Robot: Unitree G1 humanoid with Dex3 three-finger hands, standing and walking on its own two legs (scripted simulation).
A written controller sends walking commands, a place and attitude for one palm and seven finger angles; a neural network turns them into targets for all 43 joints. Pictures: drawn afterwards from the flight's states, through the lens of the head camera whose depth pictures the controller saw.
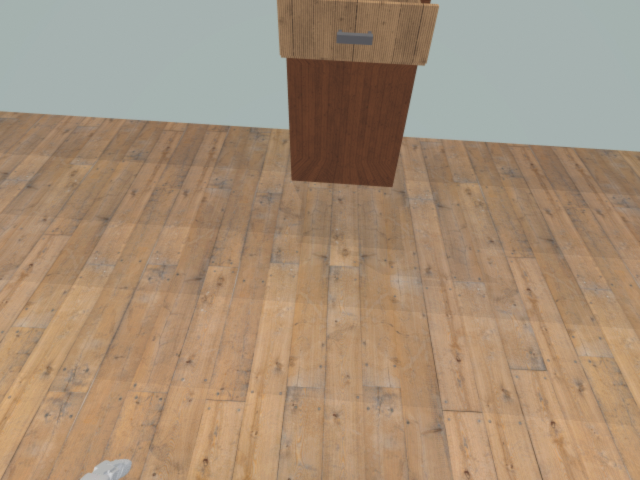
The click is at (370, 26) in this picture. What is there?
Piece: drawer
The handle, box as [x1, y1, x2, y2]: [336, 30, 372, 44]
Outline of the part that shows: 337,32 336,42 371,44 372,41 371,31 368,31 367,33 349,33 342,32 341,30 339,30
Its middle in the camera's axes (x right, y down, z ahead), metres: +0.10 -0.59 +1.13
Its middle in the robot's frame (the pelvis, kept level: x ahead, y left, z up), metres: +1.26 -0.04 +0.05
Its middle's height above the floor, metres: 0.82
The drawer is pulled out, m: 0.29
